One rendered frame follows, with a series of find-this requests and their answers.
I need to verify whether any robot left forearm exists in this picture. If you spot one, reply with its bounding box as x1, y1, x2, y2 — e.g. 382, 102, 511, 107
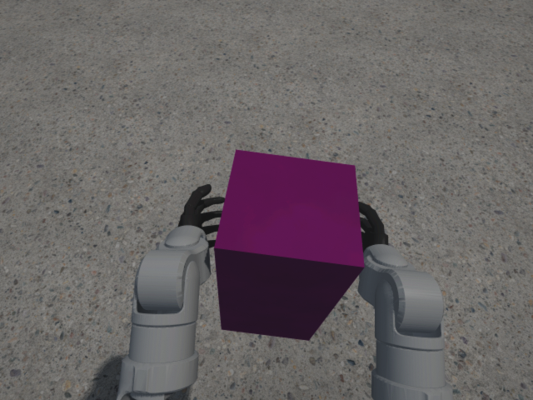
116, 225, 211, 400

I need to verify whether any robot right forearm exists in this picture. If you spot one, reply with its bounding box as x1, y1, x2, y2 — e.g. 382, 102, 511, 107
358, 244, 453, 400

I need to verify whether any right robot hand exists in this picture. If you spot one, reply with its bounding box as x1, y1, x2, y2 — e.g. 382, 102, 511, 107
358, 202, 389, 252

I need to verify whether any left robot hand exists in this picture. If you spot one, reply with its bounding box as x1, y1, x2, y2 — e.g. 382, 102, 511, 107
178, 184, 225, 248

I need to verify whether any carton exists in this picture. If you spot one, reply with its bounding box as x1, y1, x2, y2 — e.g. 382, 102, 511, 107
214, 150, 365, 341

